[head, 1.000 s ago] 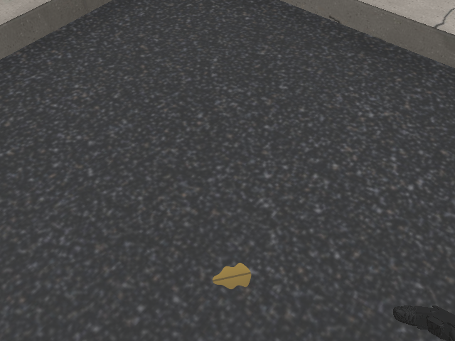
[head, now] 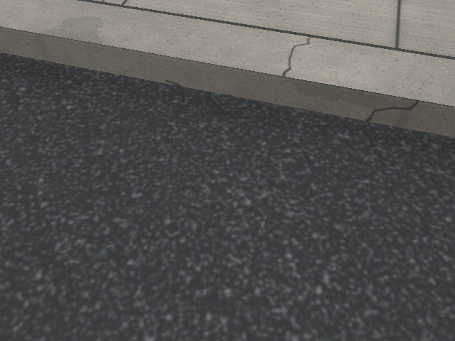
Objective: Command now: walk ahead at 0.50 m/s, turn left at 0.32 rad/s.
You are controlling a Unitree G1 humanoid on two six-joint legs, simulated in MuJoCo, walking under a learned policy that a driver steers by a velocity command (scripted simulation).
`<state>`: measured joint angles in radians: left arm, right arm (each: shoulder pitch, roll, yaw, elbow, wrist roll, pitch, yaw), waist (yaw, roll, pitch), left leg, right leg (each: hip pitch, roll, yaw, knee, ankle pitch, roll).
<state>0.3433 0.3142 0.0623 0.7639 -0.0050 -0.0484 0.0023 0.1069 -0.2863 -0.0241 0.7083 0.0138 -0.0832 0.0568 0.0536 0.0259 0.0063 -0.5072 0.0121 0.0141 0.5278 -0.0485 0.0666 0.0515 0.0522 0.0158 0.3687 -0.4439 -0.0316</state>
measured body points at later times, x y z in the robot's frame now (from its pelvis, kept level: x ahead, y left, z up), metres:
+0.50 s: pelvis +0.29 +0.02 +0.01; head +0.31 +0.04 +0.45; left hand +0.46 +0.31 -0.05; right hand +0.38 -0.26 -0.11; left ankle +0.13 +0.10 -0.72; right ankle +0.44 -0.06 -0.72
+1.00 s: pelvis +0.52 +0.13 +0.00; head +0.55 +0.16 +0.45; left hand +0.36 +0.38 -0.12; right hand +0.84 +0.08 -0.06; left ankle +0.58 +0.30 -0.72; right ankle +0.44 -0.06 -0.72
